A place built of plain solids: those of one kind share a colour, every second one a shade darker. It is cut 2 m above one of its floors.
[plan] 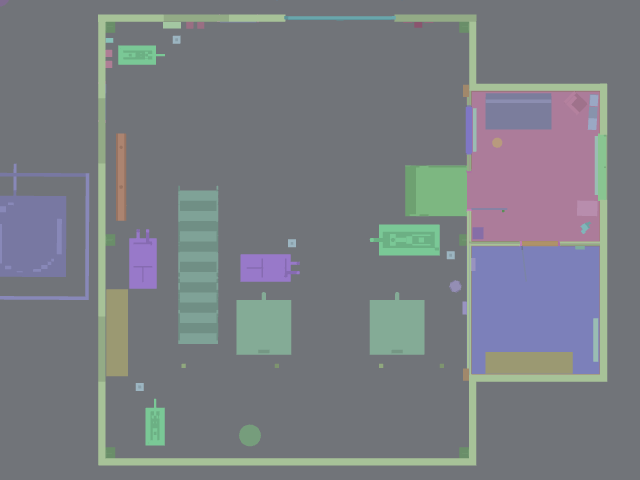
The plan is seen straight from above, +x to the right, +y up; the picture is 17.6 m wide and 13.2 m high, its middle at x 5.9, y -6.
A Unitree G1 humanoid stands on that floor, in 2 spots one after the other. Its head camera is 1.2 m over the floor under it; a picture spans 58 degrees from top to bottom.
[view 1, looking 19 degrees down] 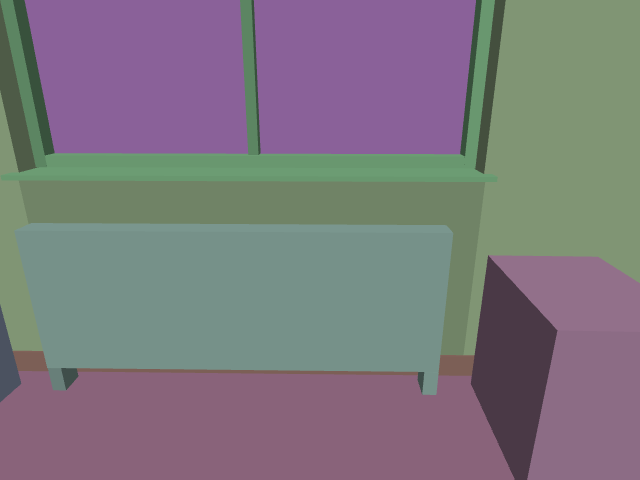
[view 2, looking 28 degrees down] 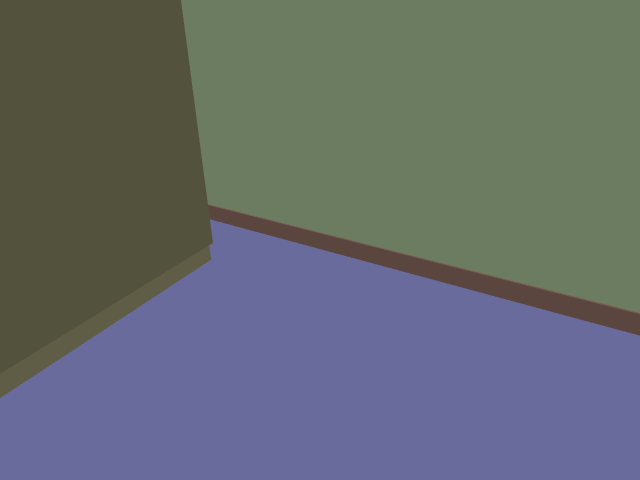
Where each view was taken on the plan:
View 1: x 11.95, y -4.30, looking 1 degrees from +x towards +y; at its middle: radiator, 1.59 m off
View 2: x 11.95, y -7.60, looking -151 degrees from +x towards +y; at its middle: low_rail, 2.43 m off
